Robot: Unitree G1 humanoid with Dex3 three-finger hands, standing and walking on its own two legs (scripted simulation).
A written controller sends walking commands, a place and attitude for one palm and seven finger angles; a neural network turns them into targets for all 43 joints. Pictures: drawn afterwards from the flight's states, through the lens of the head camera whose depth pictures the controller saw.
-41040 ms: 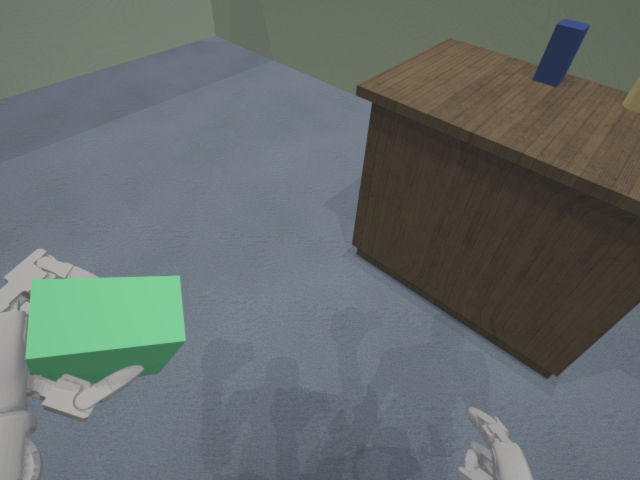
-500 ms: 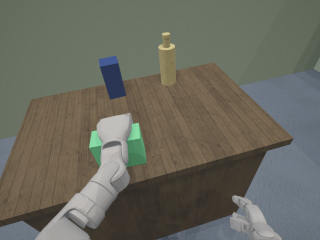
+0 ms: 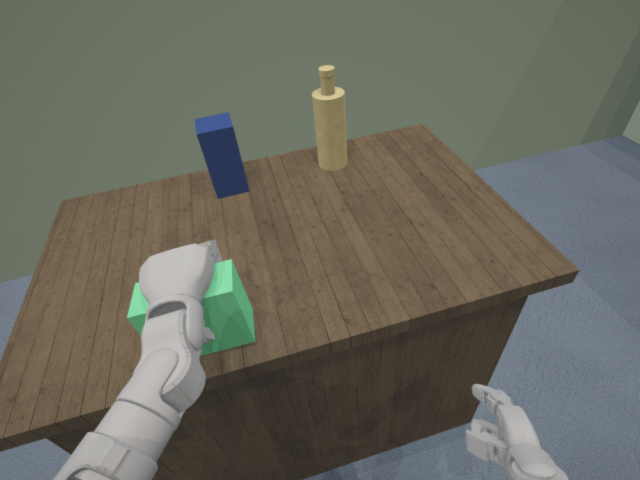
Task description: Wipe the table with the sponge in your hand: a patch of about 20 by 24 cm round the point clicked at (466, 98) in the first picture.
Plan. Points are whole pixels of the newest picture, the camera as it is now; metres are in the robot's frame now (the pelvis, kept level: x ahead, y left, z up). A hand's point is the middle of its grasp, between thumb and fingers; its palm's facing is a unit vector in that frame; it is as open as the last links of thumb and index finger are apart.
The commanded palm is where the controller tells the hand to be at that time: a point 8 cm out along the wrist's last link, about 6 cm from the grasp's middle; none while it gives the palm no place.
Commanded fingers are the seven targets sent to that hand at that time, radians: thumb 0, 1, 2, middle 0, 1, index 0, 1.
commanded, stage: slide back across to the middle lane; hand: left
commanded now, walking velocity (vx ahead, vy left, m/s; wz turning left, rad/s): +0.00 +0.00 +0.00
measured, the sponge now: (201, 320) +0.32 +0.21 +0.03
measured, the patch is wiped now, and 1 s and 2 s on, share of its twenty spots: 0.90 0.90 0.90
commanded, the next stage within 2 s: wipe forward along the middle lane in 0.02 s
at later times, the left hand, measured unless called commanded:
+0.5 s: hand (171, 286) +0.34 +0.26 +0.08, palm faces -0.06 -0.05 -1.00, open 10.4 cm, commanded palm +0.33 +0.25 +0.12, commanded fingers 0.00 0.10 1.30 -1.20 -1.60 -1.20 -1.60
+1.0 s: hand (178, 254) +0.40 +0.27 +0.08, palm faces -0.09 -0.02 -1.00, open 10.4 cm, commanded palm +0.39 +0.27 +0.12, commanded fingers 0.00 0.10 1.30 -1.20 -1.60 -1.20 -1.60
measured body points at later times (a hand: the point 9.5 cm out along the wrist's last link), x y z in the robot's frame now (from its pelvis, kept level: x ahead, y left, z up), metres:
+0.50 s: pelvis -0.02 +0.01 +0.00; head -0.01 -0.02 +0.45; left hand +0.34 +0.25 +0.13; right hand +0.18 -0.21 -0.11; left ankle -0.04 +0.12 -0.74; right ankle +0.04 -0.08 -0.74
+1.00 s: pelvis -0.02 +0.01 +0.00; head +0.02 -0.01 +0.44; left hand +0.40 +0.27 +0.13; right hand +0.13 -0.24 -0.13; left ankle -0.04 +0.12 -0.74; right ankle +0.04 -0.08 -0.74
